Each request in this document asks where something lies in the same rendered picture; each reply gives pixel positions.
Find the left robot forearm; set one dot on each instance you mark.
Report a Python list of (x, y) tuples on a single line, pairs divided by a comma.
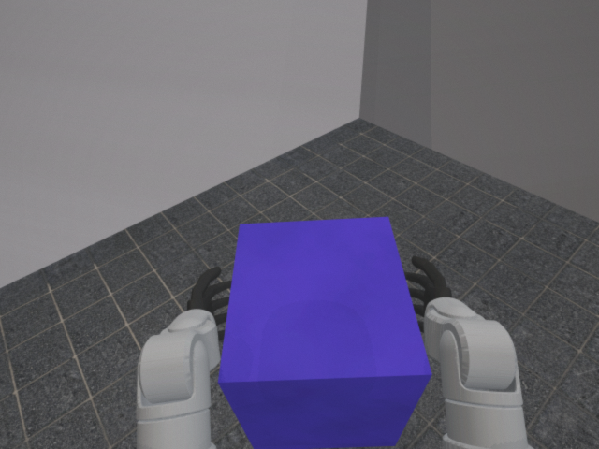
[(173, 384)]

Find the carton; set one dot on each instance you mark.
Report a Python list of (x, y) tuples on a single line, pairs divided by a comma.
[(322, 348)]

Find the robot left hand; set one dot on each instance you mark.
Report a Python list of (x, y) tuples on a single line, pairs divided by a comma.
[(202, 295)]

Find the robot right hand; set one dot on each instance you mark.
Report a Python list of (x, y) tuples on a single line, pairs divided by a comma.
[(434, 284)]

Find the right robot forearm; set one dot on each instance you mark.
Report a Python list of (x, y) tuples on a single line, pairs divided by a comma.
[(480, 377)]

